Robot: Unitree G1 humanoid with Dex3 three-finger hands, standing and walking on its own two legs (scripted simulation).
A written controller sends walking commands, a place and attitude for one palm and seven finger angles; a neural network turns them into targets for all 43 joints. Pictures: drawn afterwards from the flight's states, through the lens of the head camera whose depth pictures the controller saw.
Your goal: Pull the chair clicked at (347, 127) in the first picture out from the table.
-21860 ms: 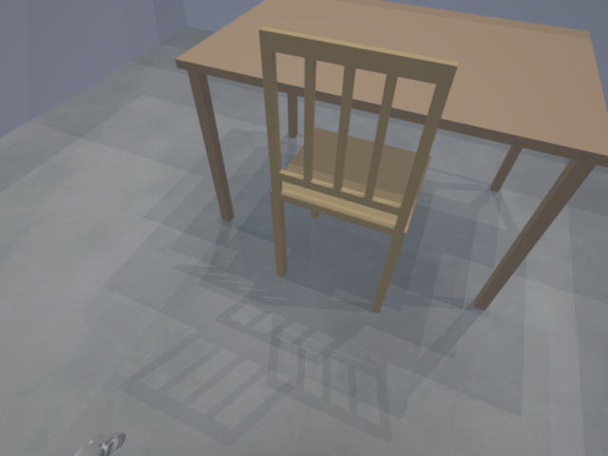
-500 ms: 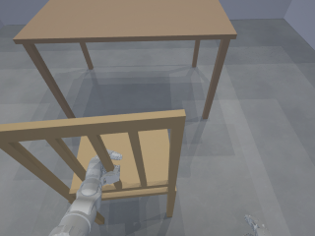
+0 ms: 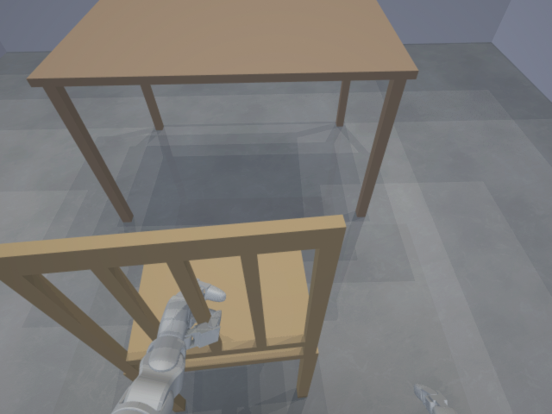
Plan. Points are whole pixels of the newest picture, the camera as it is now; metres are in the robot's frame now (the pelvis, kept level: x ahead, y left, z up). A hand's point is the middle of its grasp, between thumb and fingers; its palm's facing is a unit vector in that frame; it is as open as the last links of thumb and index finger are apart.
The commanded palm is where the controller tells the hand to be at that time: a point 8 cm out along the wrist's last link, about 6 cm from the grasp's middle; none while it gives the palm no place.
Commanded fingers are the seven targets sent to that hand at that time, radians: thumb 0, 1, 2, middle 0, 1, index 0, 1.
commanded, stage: stop walking, hand still on the chair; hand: left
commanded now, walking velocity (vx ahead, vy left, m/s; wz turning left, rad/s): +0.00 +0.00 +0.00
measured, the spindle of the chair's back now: (201, 312) +0.28 +0.14 -0.05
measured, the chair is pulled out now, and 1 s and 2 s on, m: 0.60 0.60 0.60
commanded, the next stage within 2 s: open the thumb and straighten the fingers in 0.10 s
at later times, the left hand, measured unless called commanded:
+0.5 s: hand (209, 321) +0.27 +0.13 -0.06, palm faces -0.02 -0.99 -0.16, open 9.5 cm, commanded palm +0.25 +0.18 -0.04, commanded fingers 0.00 -0.55 0.20 -0.35 -1.01 -0.35 -1.01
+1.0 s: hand (203, 329) +0.26 +0.14 -0.07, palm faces +0.01 -0.98 -0.18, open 17.2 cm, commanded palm +0.24 +0.18 -0.05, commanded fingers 0.00 -0.55 0.20 0.00 0.00 0.00 0.00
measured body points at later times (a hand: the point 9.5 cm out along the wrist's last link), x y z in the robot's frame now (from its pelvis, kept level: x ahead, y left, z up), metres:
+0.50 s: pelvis +0.00 -0.01 -0.02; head +0.04 -0.01 +0.43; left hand +0.27 +0.18 -0.05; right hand +0.16 -0.26 -0.12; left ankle -0.03 +0.13 -0.74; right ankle +0.04 -0.13 -0.74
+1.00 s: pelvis +0.03 -0.01 -0.04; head +0.08 -0.03 +0.41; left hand +0.26 +0.19 -0.05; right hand +0.20 -0.25 -0.14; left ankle -0.03 +0.13 -0.74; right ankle +0.04 -0.13 -0.74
